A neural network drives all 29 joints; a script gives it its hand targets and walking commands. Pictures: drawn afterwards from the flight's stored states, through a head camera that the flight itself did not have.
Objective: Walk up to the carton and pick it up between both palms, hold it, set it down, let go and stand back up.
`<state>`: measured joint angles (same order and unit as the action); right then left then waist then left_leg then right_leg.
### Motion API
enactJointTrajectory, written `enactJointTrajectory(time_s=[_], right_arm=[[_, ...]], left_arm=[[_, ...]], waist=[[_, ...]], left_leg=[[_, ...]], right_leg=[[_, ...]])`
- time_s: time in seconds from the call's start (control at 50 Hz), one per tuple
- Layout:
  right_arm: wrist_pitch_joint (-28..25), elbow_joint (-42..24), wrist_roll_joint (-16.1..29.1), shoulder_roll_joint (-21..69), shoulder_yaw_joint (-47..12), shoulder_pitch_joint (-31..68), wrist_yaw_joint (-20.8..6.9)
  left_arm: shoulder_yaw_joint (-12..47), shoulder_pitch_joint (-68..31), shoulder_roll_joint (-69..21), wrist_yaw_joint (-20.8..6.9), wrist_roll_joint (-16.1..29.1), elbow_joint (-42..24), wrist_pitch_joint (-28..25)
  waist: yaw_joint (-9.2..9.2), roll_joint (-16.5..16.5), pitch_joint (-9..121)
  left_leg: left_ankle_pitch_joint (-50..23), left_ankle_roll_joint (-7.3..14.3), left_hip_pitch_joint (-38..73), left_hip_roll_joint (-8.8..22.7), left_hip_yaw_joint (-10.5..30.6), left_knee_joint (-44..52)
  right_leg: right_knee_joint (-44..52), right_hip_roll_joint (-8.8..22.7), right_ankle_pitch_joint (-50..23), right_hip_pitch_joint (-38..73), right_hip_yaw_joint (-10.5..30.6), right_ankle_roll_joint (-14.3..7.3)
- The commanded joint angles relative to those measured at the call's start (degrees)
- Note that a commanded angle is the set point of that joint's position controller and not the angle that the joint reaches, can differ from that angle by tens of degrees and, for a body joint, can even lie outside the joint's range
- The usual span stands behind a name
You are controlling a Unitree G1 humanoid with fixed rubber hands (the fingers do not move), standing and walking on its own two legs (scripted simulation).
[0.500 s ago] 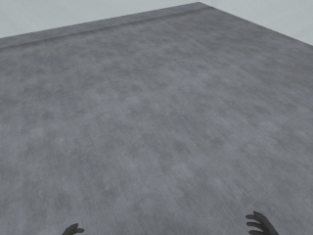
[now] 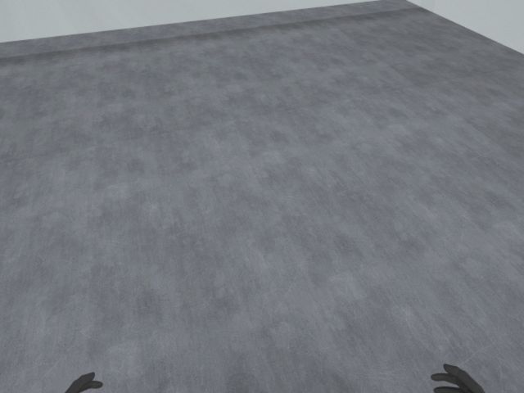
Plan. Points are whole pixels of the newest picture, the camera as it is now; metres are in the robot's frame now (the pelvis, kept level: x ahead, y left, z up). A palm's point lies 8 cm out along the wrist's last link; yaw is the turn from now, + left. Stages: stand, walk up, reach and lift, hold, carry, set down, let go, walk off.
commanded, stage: walk up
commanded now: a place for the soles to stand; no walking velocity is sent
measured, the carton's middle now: out of the picture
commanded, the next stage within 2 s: none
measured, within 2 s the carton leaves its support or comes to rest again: neither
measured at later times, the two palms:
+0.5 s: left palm out of the picture +0.03 +0.43 -0.04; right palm out of the picture +0.16 -0.16 -0.10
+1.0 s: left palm out of the picture -0.11 +0.55 -0.10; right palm (263, 361) +0.20 +0.02 -0.06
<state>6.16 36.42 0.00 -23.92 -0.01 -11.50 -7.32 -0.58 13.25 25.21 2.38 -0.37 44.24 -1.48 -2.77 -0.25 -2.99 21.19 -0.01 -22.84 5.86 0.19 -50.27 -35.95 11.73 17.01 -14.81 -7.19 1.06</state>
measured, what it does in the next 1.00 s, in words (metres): steps to the left, turning left: left foot, then right foot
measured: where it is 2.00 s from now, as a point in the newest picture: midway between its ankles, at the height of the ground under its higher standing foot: outside the picture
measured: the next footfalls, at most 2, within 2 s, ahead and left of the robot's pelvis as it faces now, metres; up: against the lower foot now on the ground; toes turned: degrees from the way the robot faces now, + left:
left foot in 0.04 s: +0.07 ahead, +0.17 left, +0.00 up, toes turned +4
right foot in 0.38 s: +0.09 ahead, +0.04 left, +0.00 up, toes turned +5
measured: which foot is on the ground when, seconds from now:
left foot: up 0.00-0.02, down 0.04-0.40, up 0.42-0.88, down 0.90-1.00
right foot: down 0.00-0.04, up 0.06-0.36, down 0.38-0.90, up 0.92-1.00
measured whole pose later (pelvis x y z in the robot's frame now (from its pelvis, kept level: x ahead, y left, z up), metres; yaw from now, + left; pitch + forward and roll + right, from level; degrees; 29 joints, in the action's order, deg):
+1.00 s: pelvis -0.04 +0.22 +0.00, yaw +27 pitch -1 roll -3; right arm 5.1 37.4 0.0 -21.7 0.1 -12.3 -7.5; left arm -1.2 18.9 25.9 3.1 -0.6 41.5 1.0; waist -2.4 1.7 -1.6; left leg 18.6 -0.6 -20.8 2.6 1.9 -40.0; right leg -52.9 6.9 25.7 -24.0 -9.5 -1.5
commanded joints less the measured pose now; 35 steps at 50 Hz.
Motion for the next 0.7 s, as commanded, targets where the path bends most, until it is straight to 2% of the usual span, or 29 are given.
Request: enactJointTrajectory(time_s=[0.0,0.02,0.04,0.06,0.08,0.1,0.14,0.16,0.18,0.2,0.24,0.26,0.28,0.3,0.32,0.34,0.36,0.38,0.4,0.42,0.46,0.48,0.5,0.52,0.6,0.62,0.64,0.66,0.68], right_arm=[[-3.2,2.9,-3.6,-17.0,7.9,-8.4,1.0],[-3.5,3.1,-2.9,-20.1,8.4,-7.6,1.6],[-3.4,0.2,-3.7,-18.9,7.8,-4.7,2.0],[-3.1,-1.3,-4.5,-17.5,7.9,-0.9,1.8],[-2.9,-0.4,-3.7,-16.0,7.5,-0.2,2.5],[-2.5,-2.1,-4.2,-14.9,7.7,3.3,2.4],[-2.6,-2.9,-3.4,-13.3,7.2,2.4,2.6],[-2.9,-2.4,-4.0,-13.0,7.3,1.5,2.6],[-3.0,-2.9,-3.8,-11.5,6.7,0.0,2.6],[-2.6,-2.8,-3.9,-13.3,6.9,-1.1,2.6],[-2.4,-4.8,-4.6,-12.3,7.1,1.8,2.1],[-2.0,-4.3,-4.6,-13.2,6.8,2.8,2.1],[-1.8,-4.1,-4.4,-11.5,6.3,3.1,1.9],[-1.6,-4.5,-3.9,-12.1,7.0,3.4,1.8],[-2.0,-6.3,-4.1,-11.1,6.7,5.9,1.9],[-2.8,-6.0,-3.4,-6.6,5.3,4.8,2.4],[-3.5,-5.3,-4.2,-4.9,4.5,1.0,2.6],[-3.2,-5.7,-5.1,-8.3,5.6,0.1,2.7],[-2.1,-4.4,-5.0,-11.1,7.6,-1.4,2.0],[-2.1,-5.2,-6.1,-12.4,7.5,-1.4,1.6],[-1.8,-2.9,-6.1,-12.6,8.0,-3.9,0.5],[-1.7,-2.6,-6.0,-11.0,7.6,-2.8,0.1],[-1.4,-1.8,-5.5,-9.9,7.5,-4.0,-0.3],[-1.2,-1.7,-4.7,-10.6,7.6,-5.2,-0.3],[-0.6,-3.0,-4.1,-9.4,6.8,2.0,-0.7],[-0.8,-4.0,-4.3,-9.0,6.3,3.7,-0.9],[-0.8,-2.4,-4.7,-9.4,6.4,3.8,-1.0],[-1.0,-3.2,-4.4,-8.2,6.1,3.9,-1.3],[-0.9,-2.6,-4.2,-7.9,6.1,3.6,-1.4]], left_arm=[[-4.7,-5.1,8.8,-0.1,-1.7,-9.3,-0.1],[-3.8,-4.6,7.9,0.7,-0.8,-10.9,0.4],[-3.6,-5.2,8.7,1.7,-1.4,-12.0,0.2],[-3.8,-4.8,9.9,1.8,-2.2,-10.7,-0.2],[-4.4,-5.3,10.8,1.4,-1.6,-9.7,-0.8],[-4.7,-2.0,11.1,1.1,-1.5,-8.7,-0.7],[-5.0,0.9,11.2,1.3,-2.4,-7.5,-1.5],[-4.7,2.4,10.2,1.3,-2.6,-6.4,-1.4],[-4.5,1.3,9.5,1.5,-1.8,-7.4,-1.6],[-4.5,-0.2,9.0,1.5,-2.3,-7.8,-1.4],[-4.5,2.8,9.5,1.7,-1.7,-7.2,-1.7],[-3.9,3.7,7.5,1.6,-1.6,-6.1,-2.0],[-3.9,2.4,7.4,2.1,-1.5,-6.6,-1.9],[-3.7,5.7,7.2,2.2,-0.8,-5.3,-2.0],[-4.6,10.7,10.2,2.0,-1.4,-3.9,-2.1],[-5.6,11.9,13.5,2.0,-1.6,-3.1,-2.1],[-6.9,8.4,17.1,2.5,-3.4,-4.2,-1.9],[-7.0,2.4,17.6,2.7,-4.2,-6.7,-1.4],[-6.3,-1.8,14.7,3.2,-4.5,-7.5,-1.9],[-5.6,-2.2,13.1,3.3,-3.9,-7.6,-2.1],[-4.8,0.2,12.7,2.8,-2.4,-7.7,-2.4],[-5.3,2.4,13.7,2.8,-2.4,-7.9,-2.6],[-5.0,1.2,15.3,2.8,-2.6,-8.7,-2.6],[-5.6,0.8,15.4,2.7,-2.9,-8.8,-2.5],[-6.4,6.1,15.4,2.1,-2.6,-8.1,-2.1],[-6.6,7.9,16.8,2.2,-2.9,-8.9,-2.3],[-6.5,8.6,15.5,2.4,-2.9,-7.9,-2.3],[-6.7,8.8,15.9,2.0,-2.9,-8.5,-2.2],[-6.7,8.6,15.9,2.0,-2.6,-8.4,-2.0]], waist=[[-4.9,-14.2,4.9],[-4.43,-16.0,5.5],[-5.12,-18.2,4.4],[-4.5,-20.4,0.4],[-2.89,-18.0,-2.3],[-1.8,-18.0,0.5],[-1.03,-14.5,5.3],[-1.23,-15.6,10.0],[-1.86,-12.4,8.2],[-2.46,-16.1,8.0],[-0.48,-12.7,9.5],[0.14,-14.3,5.6],[0.71,-8.4,1.8],[2.54,-7.0,6.3],[5.87,-3.1,8.8],[7.49,10.0,8.8],[7.14,16.2,11.9],[4.85,12.1,9.0],[2.58,9.0,6.4],[1.37,2.2,3.7],[0.48,7.2,2.6],[2.06,8.1,2.0],[1.17,7.7,3.0],[0.02,6.5,3.1],[3.81,10.3,0.6],[5.36,11.2,0.9],[5.34,8.5,0.5],[5.12,11.1,3.4],[5.07,10.7,4.1]], left_leg=[[-26.9,8.1,22.0,7.2,21.4,28.8],[-28.8,11.3,21.5,9.3,31.1,32.6],[-18.9,16.6,15.8,9.4,29.9,34.1],[-9.6,15.4,8.7,5.8,29.4,36.5],[-16.0,12.9,4.4,3.6,22.7,35.1],[-19.8,12.5,6.6,0.9,18.9,32.6],[-27.9,11.7,11.2,-0.2,17.3,28.8],[-28.4,12.0,14.6,1.3,18.8,28.3],[-32.6,13.1,18.5,1.6,21.5,27.7],[-30.0,12.4,13.6,2.2,21.4,28.2],[-21.8,11.9,10.1,3.2,27.8,29.6],[-19.0,11.1,3.1,2.3,25.1,30.8],[-15.2,8.8,-2.8,1.1,26.5,33.1],[-10.7,5.6,-3.2,0.5,25.9,32.3],[-4.9,3.8,-10.5,-4.2,21.9,28.4],[8.1,0.4,-20.6,-9.9,16.6,19.5],[7.2,-2.8,-20.4,-11.7,6.8,4.2],[7.1,-1.8,-18.5,-8.2,7.8,-4.0],[4.4,-2.0,-18.8,-6.4,9.1,-11.4],[1.3,-2.4,-16.2,-4.8,8.9,-12.2],[-2.5,-2.7,-12.1,-4.5,5.8,-8.8],[-4.3,-2.4,-11.8,-4.8,5.3,-9.2],[-4.5,-2.9,-9.5,-4.5,4.4,-12.0],[-4.3,-3.1,-9.7,-4.4,4.3,-12.5],[-5.0,-3.0,-11.6,-1.6,1.8,-6.7],[-2.9,-2.9,-12.8,-1.3,0.8,-4.4],[-3.9,-2.6,-13.5,-0.9,1.6,-4.1],[-2.6,-2.7,-12.7,0.1,1.2,-1.5],[-3.3,-2.8,-13.2,0.2,0.8,-2.3]], right_leg=[[-27.8,-9.6,19.4,-24.4,-4.6,-1.3],[-30.4,-13.7,21.8,-28.6,0.8,-0.7],[-30.4,-12.4,20.9,-27.7,4.5,-0.6],[-29.0,-11.3,18.5,-25.5,5.9,-0.7],[-27.8,-10.2,13.8,-20.4,6.4,-1.1],[-25.6,-10.6,11.0,-18.6,5.5,-0.8],[-20.6,-12.1,5.7,-17.9,3.1,-1.1],[-18.2,-11.8,6.6,-15.5,3.8,-1.2],[-14.2,-13.1,7.1,-18.9,4.2,-1.9],[-12.3,-12.1,5.4,-15.6,4.3,-2.0],[-5.9,-12.4,4.7,-9.4,7.9,-2.7],[-3.4,-12.8,1.4,-4.7,5.1,-2.7],[0.2,-13.8,-1.9,-1.1,4.9,-3.4],[8.3,-12.8,-6.1,7.0,6.6,-3.6],[11.8,-10.2,-8.3,17.1,9.3,-4.7],[18.6,-0.1,0.6,24.2,22.1,-6.9],[23.0,12.9,10.6,20.9,29.0,-11.2],[26.7,17.2,17.0,11.5,32.6,-15.3],[27.7,16.7,15.4,9.0,31.2,-17.1],[27.0,13.2,13.1,3.5,24.4,-14.5],[23.7,5.5,8.0,2.9,14.0,-7.6],[24.0,5.1,8.6,2.4,12.4,-5.1],[23.9,6.2,9.3,-0.6,12.2,-8.0],[24.9,6.6,12.4,-0.7,10.7,-8.4],[22.9,6.3,7.4,3.2,5.5,-10.8],[24.0,8.2,9.7,5.3,7.3,-11.1],[22.3,8.0,7.6,7.2,6.1,-10.3],[21.4,9.4,6.1,9.2,5.9,-13.2],[19.9,9.7,1.9,10.9,4.9,-13.4]])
